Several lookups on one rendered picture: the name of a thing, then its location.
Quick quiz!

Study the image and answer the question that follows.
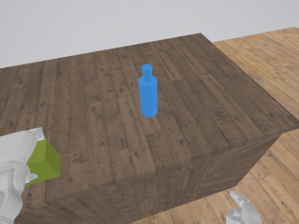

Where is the robot left hand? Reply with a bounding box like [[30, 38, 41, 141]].
[[0, 127, 45, 184]]

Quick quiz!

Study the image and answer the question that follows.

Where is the sponge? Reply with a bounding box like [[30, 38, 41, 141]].
[[24, 139, 61, 186]]

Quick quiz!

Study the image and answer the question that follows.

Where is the table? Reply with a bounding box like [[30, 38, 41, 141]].
[[0, 33, 299, 224]]

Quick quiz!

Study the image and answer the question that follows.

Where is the robot right hand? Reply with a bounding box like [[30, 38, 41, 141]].
[[225, 190, 263, 224]]

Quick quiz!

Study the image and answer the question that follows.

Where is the left robot forearm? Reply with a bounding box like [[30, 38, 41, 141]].
[[0, 161, 28, 224]]

